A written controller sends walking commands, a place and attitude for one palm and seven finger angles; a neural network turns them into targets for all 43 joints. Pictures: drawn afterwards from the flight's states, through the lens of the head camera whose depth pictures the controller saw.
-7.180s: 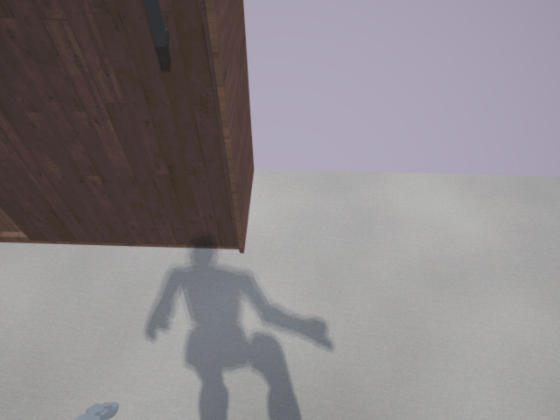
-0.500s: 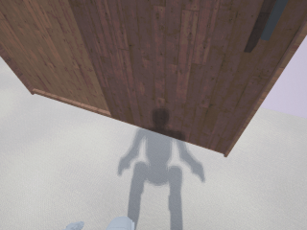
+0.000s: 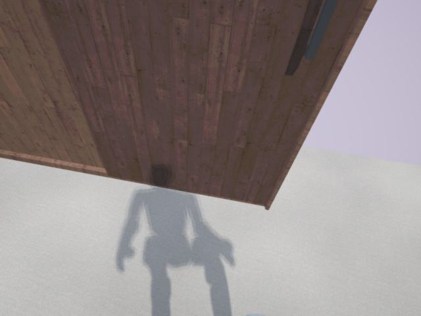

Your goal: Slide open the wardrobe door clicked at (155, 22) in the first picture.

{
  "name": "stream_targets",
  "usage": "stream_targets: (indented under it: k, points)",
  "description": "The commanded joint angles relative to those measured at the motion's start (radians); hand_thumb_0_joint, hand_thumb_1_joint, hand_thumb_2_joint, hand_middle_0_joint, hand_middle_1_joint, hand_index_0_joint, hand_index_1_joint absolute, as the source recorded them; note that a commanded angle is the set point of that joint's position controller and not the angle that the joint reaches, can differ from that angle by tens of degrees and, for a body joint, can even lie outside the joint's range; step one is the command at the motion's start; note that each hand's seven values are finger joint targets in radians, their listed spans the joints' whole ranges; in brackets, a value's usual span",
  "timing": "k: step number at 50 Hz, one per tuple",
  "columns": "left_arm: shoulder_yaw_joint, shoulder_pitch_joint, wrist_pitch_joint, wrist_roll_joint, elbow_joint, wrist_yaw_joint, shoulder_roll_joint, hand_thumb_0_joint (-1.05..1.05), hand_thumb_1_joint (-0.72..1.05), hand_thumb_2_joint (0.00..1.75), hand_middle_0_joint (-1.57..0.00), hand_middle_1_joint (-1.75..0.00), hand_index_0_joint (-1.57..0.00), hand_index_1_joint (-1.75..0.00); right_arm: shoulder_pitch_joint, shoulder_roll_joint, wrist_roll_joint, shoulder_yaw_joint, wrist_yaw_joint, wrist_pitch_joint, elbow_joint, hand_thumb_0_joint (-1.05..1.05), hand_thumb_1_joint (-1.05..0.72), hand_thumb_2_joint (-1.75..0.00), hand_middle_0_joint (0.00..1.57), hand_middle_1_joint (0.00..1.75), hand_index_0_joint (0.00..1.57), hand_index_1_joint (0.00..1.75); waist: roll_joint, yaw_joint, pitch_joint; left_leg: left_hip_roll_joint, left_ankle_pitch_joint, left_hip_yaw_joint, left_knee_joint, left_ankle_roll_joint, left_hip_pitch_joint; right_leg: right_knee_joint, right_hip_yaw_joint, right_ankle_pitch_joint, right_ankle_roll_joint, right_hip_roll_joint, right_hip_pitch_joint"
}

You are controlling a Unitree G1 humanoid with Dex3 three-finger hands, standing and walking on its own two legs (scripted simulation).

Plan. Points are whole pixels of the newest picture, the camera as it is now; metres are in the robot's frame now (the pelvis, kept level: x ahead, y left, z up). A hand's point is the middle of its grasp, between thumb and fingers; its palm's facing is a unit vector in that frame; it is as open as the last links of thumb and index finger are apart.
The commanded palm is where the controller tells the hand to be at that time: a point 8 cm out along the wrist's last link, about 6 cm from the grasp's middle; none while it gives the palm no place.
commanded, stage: take the last steps up to it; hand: right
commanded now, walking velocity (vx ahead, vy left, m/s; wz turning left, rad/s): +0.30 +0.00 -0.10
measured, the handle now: (325, 11) +0.76 -0.21 +0.25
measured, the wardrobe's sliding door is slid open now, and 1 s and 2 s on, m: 0.00 0.00 0.00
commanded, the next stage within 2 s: come to a stop and stand still in 0.96 s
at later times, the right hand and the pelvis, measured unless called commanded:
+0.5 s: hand out of the picture +0.08 -0.23 -0.17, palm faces +0.05 +0.98 -0.17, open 7.4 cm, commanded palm none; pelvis +0.06 -0.04 +0.00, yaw -2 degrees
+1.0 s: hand (290, 294) +0.22 -0.19 -0.18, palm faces +0.11 +0.98 -0.18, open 7.3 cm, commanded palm none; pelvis +0.21 -0.01 +0.00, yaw -3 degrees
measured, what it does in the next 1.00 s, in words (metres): walks ahead: right foot, then left foot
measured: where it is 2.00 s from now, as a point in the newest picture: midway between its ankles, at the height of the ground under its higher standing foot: outside the picture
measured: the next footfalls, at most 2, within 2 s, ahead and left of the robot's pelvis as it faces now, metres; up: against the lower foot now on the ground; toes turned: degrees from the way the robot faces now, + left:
right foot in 0.18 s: +0.01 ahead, -0.15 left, +0.00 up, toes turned -7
left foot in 0.64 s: +0.25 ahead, +0.10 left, +0.00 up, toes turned +8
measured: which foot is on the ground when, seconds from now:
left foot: down 0.00-0.18, up 0.20-0.62, down 0.64-1.00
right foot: up 0.00-0.16, down 0.18-0.64, up 0.66-1.00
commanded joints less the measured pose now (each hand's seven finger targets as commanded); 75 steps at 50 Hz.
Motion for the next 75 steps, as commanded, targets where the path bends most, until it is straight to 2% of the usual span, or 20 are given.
stream_targets:
  k: [1,7,9,11,16,26,30,31,32,33,35,38,50,53,54,58,63,69,71,75]
  points:
    - [-0.011,-0.091,-0.042,-0.005,-0.076,-0.005,0.021,0.00,0.90,0.90,-0.20,-0.30,-0.20,-0.30,0.104,-0.216,-0.002,-0.056,-0.004,-0.027,-0.005,0.00,-0.90,-0.90,0.20,0.30,0.20,0.30,0.233,-0.078,-0.045,0.238,0.158,-0.213,-0.212,0.112,0.113,-0.192,-0.061,-0.043,-0.004,-0.012,-0.016]
    - [-0.026,0.075,-0.088,-0.006,-0.002,0.001,0.011,0.00,0.90,0.90,-0.20,-0.30,-0.20,-0.30,0.069,-0.190,0.010,-0.048,0.010,-0.022,0.050,0.00,-0.90,-0.90,0.20,0.30,0.20,0.30,0.143,0.004,-0.039,0.156,-0.243,-0.127,-0.149,0.033,-0.136,-0.643,-0.131,0.098,-0.050,-0.008,0.382]
    - [0.003,0.200,-0.100,0.005,0.035,0.018,0.156,0.00,0.90,0.90,-0.20,-0.30,-0.20,-0.30,0.051,-0.072,0.017,-0.018,0.023,-0.021,0.015,0.00,-0.90,-0.90,0.20,0.30,0.20,0.30,-0.284,0.059,-0.023,-0.018,-0.276,0.048,0.243,-0.052,-0.432,-0.833,0.313,-0.120,-0.183,-0.346,0.528]
    - [0.001,0.187,-0.100,0.007,0.039,0.028,0.152,0.00,0.90,0.90,-0.20,-0.30,-0.20,-0.30,-0.069,-0.113,0.001,-0.027,0.027,-0.016,-0.007,0.00,-0.90,-0.90,0.20,0.30,0.20,0.30,-0.240,0.073,0.094,0.017,-0.257,-0.056,0.481,-0.036,-0.479,-0.920,0.390,-0.247,-0.245,-0.397,0.351]
    - [-0.026,0.126,-0.136,-0.007,0.040,0.041,0.052,0.00,0.90,0.90,-0.20,-0.30,-0.20,-0.30,0.033,-0.087,0.004,-0.028,0.051,-0.019,0.077,0.00,-0.90,-0.90,0.20,0.30,0.20,0.30,-0.098,-0.002,0.084,0.042,-0.015,-0.064,0.550,-0.062,-0.420,-0.878,0.096,0.207,-0.200,-0.255,0.355]
    - [-0.015,0.233,-0.140,0.008,0.114,0.044,0.046,0.00,0.90,0.90,-0.20,-0.30,-0.20,-0.30,-0.151,-0.056,0.014,-0.026,0.053,-0.026,0.026,0.00,-0.90,-0.90,0.20,0.30,0.20,0.30,-0.117,0.034,0.114,0.022,0.006,-0.010,0.204,-0.047,-0.320,-0.794,0.024,0.478,-0.207,-0.290,0.377]
    - [-0.014,0.199,-0.136,0.001,0.122,0.042,0.052,0.00,0.90,0.90,-0.20,-0.30,-0.20,-0.30,0.085,-0.095,0.009,-0.046,0.049,-0.048,0.103,0.00,-0.90,-0.90,0.20,0.30,0.20,0.30,-0.048,-0.084,-0.003,-0.057,0.087,0.044,0.015,-0.009,0.078,-0.502,-0.061,0.608,-0.147,-0.209,0.287]
    - [-0.018,0.213,-0.141,-0.008,0.118,0.032,0.021,0.00,0.90,0.90,-0.20,-0.30,-0.20,-0.30,0.212,-0.168,0.003,-0.062,0.039,-0.062,0.142,0.00,-0.90,-0.90,0.20,0.30,0.20,0.30,0.080,-0.138,-0.091,0.063,0.076,-0.102,-0.027,0.038,0.323,-0.270,-0.105,0.491,-0.108,-0.153,0.109]
    - [-0.031,0.226,-0.147,-0.020,0.080,0.028,-0.050,0.00,0.90,0.90,-0.20,-0.30,-0.20,-0.30,0.337,-0.276,0.004,-0.092,0.025,-0.069,0.167,0.00,-0.90,-0.90,0.20,0.30,0.20,0.30,0.347,-0.164,-0.191,0.358,0.155,-0.515,-0.151,0.152,0.474,0.059,-0.158,-0.096,-0.066,-0.010,-0.114]
    - [-0.025,0.174,-0.134,-0.025,0.062,0.030,-0.010,0.00,0.90,0.90,-0.20,-0.30,-0.20,-0.30,0.314,-0.284,0.022,-0.088,0.019,-0.065,0.164,0.00,-0.90,-0.90,0.20,0.30,0.20,0.30,0.276,-0.160,-0.192,0.403,-0.025,-0.599,-0.250,0.209,0.359,0.218,-0.038,-0.183,-0.085,-0.040,-0.135]
    - [-0.014,0.088,-0.124,-0.009,0.048,0.020,-0.021,0.00,0.90,0.90,-0.20,-0.30,-0.20,-0.30,0.109,-0.201,0.018,-0.066,0.010,-0.055,0.108,0.00,-0.90,-0.90,0.20,0.30,0.20,0.30,0.143,-0.094,-0.026,0.346,-0.282,-0.492,-0.314,0.179,0.093,0.281,-0.005,-0.027,-0.089,-0.112,-0.181]
    - [-0.022,0.173,-0.092,0.006,0.083,0.012,-0.076,0.00,0.90,0.90,-0.20,-0.30,-0.20,-0.30,-0.008,-0.104,0.009,-0.034,0.003,-0.064,0.080,0.00,-0.90,-0.90,0.20,0.30,0.20,0.30,0.125,0.002,0.002,0.237,-0.107,-0.208,-0.334,0.107,-0.120,0.123,-0.047,0.072,-0.055,-0.137,-0.033]
    - [-0.035,0.110,-0.130,-0.001,0.058,0.006,-0.044,0.00,0.90,0.90,-0.20,-0.30,-0.20,-0.30,0.079,-0.108,0.017,-0.032,0.013,-0.055,0.133,0.00,-0.90,-0.90,0.20,0.30,0.20,0.30,0.077,0.010,0.001,0.131,-0.023,-0.089,-0.151,0.069,-0.131,-0.546,-0.159,0.226,-0.032,-0.075,0.305]
    - [-0.008,0.240,-0.127,0.012,0.088,0.026,0.101,0.00,0.90,0.90,-0.20,-0.30,-0.20,-0.30,0.050,-0.034,0.013,-0.013,0.015,-0.040,0.088,0.00,-0.90,-0.90,0.20,0.30,0.20,0.30,-0.307,0.069,0.008,-0.053,-0.324,0.020,0.344,-0.024,-0.336,-0.838,0.304,0.107,-0.204,-0.411,0.375]
    - [-0.018,0.195,-0.122,0.009,0.078,0.036,0.088,0.00,0.90,0.90,-0.20,-0.30,-0.20,-0.30,0.037,-0.049,0.010,-0.016,0.012,-0.030,0.088,0.00,-0.90,-0.90,0.20,0.30,0.20,0.30,-0.240,0.050,0.028,-0.009,-0.311,-0.056,0.444,-0.021,-0.335,-0.843,0.297,0.184,-0.229,-0.429,0.312]
    - [-0.047,0.017,-0.132,-0.003,0.048,0.055,0.022,0.00,0.90,0.90,-0.20,-0.30,-0.20,-0.30,0.123,-0.011,0.021,-0.002,0.006,-0.019,0.154,0.00,-0.90,-0.90,0.20,0.30,0.20,0.30,-0.077,-0.033,-0.070,0.028,-0.152,-0.090,0.313,-0.058,-0.151,-0.708,0.001,0.853,-0.205,-0.308,0.312]
    - [-0.013,0.005,-0.100,-0.009,0.052,0.059,0.063,0.00,0.90,0.90,-0.20,-0.30,-0.20,-0.30,0.099,-0.051,0.012,-0.016,-0.004,0.014,0.126,0.00,-0.90,-0.90,0.20,0.30,0.20,0.30,-0.111,-0.016,-0.057,0.001,-0.097,-0.046,0.227,-0.058,-0.126,-0.666,-0.028,0.913,-0.211,-0.308,0.318]
    - [0.013,-0.046,-0.067,-0.007,0.019,0.045,0.049,0.00,0.90,0.90,-0.20,-0.30,-0.20,-0.30,0.153,-0.092,0.004,-0.036,-0.008,0.002,0.099,0.00,-0.90,-0.90,0.20,0.30,0.20,0.30,-0.046,-0.057,-0.081,0.029,0.280,-0.076,-0.038,-0.041,0.007,-0.478,-0.092,0.562,-0.119,-0.212,0.230]
    - [0.000,-0.011,-0.050,-0.018,-0.006,0.031,-0.042,0.00,0.90,0.90,-0.20,-0.30,-0.20,-0.30,0.124,-0.199,0.000,-0.048,-0.010,-0.011,0.073,0.00,-0.90,-0.90,0.20,0.30,0.20,0.30,0.249,-0.049,-0.073,0.315,0.666,-0.333,-0.145,0.120,0.014,-0.214,-0.142,-0.124,-0.036,-0.013,0.072]
    - [0.006,-0.011,-0.025,-0.007,0.017,0.027,-0.007,0.00,0.90,0.90,-0.20,-0.30,-0.20,-0.30,0.017,-0.172,0.005,-0.049,-0.019,-0.010,0.042,0.00,-0.90,-0.90,0.20,0.30,0.20,0.30,0.169,-0.036,-0.065,0.266,0.479,-0.299,-0.158,0.160,0.001,0.113,0.005,-0.060,-0.032,-0.014,-0.030]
